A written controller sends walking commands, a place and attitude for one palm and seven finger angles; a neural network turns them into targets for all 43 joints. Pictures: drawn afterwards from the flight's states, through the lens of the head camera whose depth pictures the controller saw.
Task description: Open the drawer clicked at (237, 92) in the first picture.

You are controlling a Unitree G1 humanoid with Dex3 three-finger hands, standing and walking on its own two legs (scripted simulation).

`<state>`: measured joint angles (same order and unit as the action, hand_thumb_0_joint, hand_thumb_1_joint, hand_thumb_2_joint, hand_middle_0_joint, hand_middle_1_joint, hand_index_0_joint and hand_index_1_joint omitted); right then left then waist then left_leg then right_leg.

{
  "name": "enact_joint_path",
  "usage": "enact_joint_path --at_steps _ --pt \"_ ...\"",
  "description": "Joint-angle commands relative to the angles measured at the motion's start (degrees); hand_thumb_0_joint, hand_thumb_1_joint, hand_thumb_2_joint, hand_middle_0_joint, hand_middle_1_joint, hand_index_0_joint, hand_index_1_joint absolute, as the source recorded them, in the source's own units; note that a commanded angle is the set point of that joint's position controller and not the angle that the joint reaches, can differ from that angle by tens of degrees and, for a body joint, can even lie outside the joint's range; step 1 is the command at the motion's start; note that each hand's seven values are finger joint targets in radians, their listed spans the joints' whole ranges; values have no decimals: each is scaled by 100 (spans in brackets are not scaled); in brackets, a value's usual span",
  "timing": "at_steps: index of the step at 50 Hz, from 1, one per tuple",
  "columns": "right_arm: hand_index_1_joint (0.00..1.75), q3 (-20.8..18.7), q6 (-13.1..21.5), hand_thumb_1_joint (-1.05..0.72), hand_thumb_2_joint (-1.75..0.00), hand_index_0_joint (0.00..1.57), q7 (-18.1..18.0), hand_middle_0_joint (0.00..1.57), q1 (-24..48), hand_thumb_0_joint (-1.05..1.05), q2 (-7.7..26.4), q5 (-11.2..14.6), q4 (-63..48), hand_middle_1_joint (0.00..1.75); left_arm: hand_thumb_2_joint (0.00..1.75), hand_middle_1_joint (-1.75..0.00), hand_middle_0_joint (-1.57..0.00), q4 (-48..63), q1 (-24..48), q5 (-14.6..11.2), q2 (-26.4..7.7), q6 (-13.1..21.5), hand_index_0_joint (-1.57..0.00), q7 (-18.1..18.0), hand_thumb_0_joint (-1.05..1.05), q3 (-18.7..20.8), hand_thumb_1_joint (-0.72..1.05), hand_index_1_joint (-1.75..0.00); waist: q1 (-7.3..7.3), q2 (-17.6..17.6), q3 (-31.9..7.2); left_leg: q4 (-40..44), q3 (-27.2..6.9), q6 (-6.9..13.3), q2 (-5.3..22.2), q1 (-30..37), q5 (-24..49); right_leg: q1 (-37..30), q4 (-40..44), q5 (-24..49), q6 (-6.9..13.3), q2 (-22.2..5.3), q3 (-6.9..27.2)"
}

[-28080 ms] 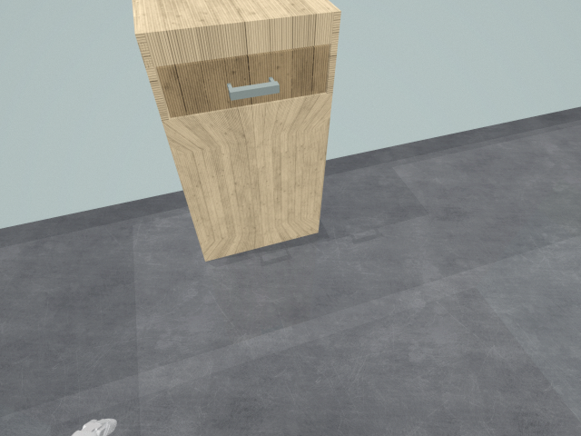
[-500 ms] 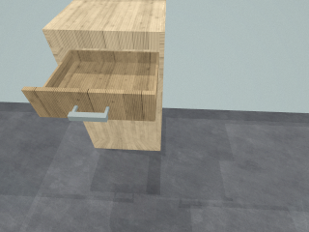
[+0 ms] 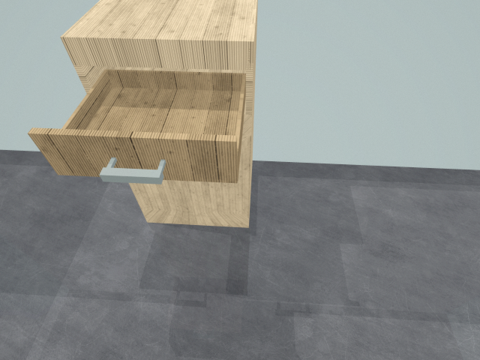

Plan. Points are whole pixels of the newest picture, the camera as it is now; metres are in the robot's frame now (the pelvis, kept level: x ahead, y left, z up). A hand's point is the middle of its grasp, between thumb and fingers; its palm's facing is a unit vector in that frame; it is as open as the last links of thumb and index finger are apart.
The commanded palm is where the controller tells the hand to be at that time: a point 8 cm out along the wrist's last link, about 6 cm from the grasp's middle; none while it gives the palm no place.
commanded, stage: look to check the result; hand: left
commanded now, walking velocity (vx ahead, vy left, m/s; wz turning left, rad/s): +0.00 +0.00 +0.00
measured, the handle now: (135, 169) +0.50 +0.27 -0.02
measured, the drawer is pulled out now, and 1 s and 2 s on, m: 0.29 0.29 0.29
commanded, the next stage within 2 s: stand and wait in 0.24 s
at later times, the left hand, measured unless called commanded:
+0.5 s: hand out of the picture +0.02 +0.18 -0.17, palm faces +0.01 -0.97 -0.24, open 7.3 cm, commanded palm none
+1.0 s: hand out of the picture +0.06 +0.19 -0.16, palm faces -0.01 -0.96 -0.28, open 7.3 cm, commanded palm none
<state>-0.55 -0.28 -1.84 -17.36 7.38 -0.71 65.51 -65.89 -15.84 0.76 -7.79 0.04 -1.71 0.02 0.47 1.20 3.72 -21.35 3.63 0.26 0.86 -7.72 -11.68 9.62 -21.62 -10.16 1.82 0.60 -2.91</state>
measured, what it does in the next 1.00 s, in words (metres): stands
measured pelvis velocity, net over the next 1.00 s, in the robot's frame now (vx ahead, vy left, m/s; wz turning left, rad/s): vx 0.01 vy -0.02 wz -0.01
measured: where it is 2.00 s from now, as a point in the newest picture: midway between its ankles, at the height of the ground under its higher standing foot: outside the picture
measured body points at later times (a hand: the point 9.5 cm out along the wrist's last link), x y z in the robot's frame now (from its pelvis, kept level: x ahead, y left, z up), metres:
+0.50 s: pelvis +0.00 -0.02 +0.00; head +0.02 -0.03 +0.45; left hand +0.02 +0.23 -0.15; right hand -0.01 -0.24 -0.17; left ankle +0.00 +0.11 -0.75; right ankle +0.02 -0.10 -0.75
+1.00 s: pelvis +0.01 -0.02 +0.00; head +0.03 -0.03 +0.45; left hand +0.06 +0.24 -0.14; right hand +0.03 -0.27 -0.16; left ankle +0.00 +0.11 -0.75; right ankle +0.02 -0.10 -0.75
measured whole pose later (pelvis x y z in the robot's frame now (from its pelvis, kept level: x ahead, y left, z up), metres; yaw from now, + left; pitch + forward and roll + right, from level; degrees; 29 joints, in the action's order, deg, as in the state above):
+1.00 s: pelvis +0.01 -0.02 +0.00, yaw +0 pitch -2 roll +0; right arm -1.1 -0.4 -1.2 -11.8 12.9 -0.9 64.9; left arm -64.8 -9.6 0.7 -13.2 0.7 -1.2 1.0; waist 0.7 1.6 3.9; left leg -18.5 3.5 -1.5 2.6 -5.6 -11.2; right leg 7.3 -18.1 -9.3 3.3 2.5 -3.1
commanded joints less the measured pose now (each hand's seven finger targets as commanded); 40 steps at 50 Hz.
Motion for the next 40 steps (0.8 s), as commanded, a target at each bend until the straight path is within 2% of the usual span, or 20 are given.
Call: enact_joint_path --at_steps 1,4,11,13,14,15,17,19,21,23,25,27,29,32,34,40 --pt "30 -89 15 -90 -90 20 -45 20 -464 0 500 25 -115 30 90 -30 -20 116 -361 9 -696 98 -20 -71 0 157 90 -30 17 -119 198 437 -498 129 511 -62 106 270 560 -98 91 -599 592" --pt "30 -90 31 -90 -90 20 -46 20 -443 0 530 14 -113 30 90 -30 -20 144 -287 2 -735 96 -20 -64 0 172 90 -30 15 -35 145 448 -507 127 511 -104 159 171 548 -25 93 -603 613" --pt "30 -121 36 -90 -90 20 -49 20 -324 0 610 23 -137 30 90 -30 -20 168 -224 9 -823 127 -20 -68 0 212 90 -30 5 -100 99 405 -490 110 531 -17 304 125 590 165 111 -627 610" --pt "30 -121 22 -90 -90 20 -41 20 -311 0 636 10 -122 30 90 -30 -20 184 -148 3 -865 119 -20 -64 0 215 90 -30 20 -166 189 428 -496 109 517 -82 202 142 651 1 103 -636 635" --pt "30 -127 19 -90 -90 20 -39 20 -292 0 664 3 -130 30 90 -30 -20 200 -130 1 -890 122 -20 -62 0 219 90 -30 16 -75 180 405 -479 101 504 -87 191 131 670 -14 110 -641 666" --pt "30 -129 23 -90 -90 20 -37 20 -291 0 674 2 -128 30 90 -30 -20 199 -99 -1 -924 126 -20 -58 0 229 90 -30 26 -136 109 409 -495 99 505 -66 205 87 666 -20 118 -643 663" --pt "30 -132 20 -90 -90 20 -37 20 -233 0 692 2 -133 30 90 -30 -20 210 -84 4 -938 132 -20 -62 0 229 90 -30 18 -1 133 394 -475 95 524 -5 274 124 676 103 118 -651 660" --pt "30 -144 21 -90 -90 20 -30 20 -239 0 745 1 -141 30 90 -30 -20 225 -23 1 -1002 135 -20 -54 0 247 90 -30 26 -169 74 410 -484 90 523 -30 251 41 691 79 112 -653 669" --pt "30 -147 11 -90 -90 20 -30 20 -165 0 765 8 -161 30 90 -30 -20 232 -13 5 -1016 133 -20 -58 0 247 90 -30 14 -89 172 413 -484 87 525 7 210 162 735 -6 119 -646 697" --pt "30 -141 20 -90 -90 20 -26 20 -165 0 811 -4 -147 30 90 -30 -20 236 56 -1 -1069 137 -20 -49 0 256 90 -30 21 -11 91 418 -476 84 535 0 279 47 729 110 118 -659 710" --pt "30 -142 30 -90 -90 20 -25 20 -123 0 882 -1 -160 30 90 -30 -20 239 102 -5 -1116 143 -20 -43 0 263 90 -30 19 -92 -10 434 -486 77 544 18 308 -39 711 196 120 -666 704" --pt "30 -147 18 -90 -90 20 -29 20 -68 0 909 -3 -171 30 90 -30 -20 238 153 -2 -1128 136 -20 -45 0 258 90 -30 19 -65 126 449 -485 75 563 33 289 60 735 193 118 -655 693" --pt "30 -140 24 -90 -90 20 -18 20 -66 0 942 -5 -157 30 90 -30 -20 256 183 -5 -1203 138 -20 -37 0 277 90 -30 12 -46 -1 462 -478 70 558 21 290 -62 737 186 114 -671 715" --pt "30 -154 23 -90 -90 20 -19 20 -8 0 989 -5 -175 30 90 -30 -20 258 239 -1 -1228 145 -20 -38 0 280 90 -30 19 -60 6 461 -477 68 576 75 306 -27 758 232 116 -669 720" --pt "30 -160 28 -90 -90 20 -15 20 37 0 1054 -7 -181 30 90 -30 -20 265 288 -7 -1283 151 -20 -33 0 285 90 -30 18 -136 -53 474 -482 65 581 81 339 -88 740 334 116 -668 727" --pt "30 -165 40 -90 -90 20 -14 20 166 0 1179 -2 -204 30 90 -30 -20 279 384 -8 -1394 169 -20 -32 0 297 90 -30 19 -43 -133 489 -473 48 597 144 499 -198 696 774 106 -693 748"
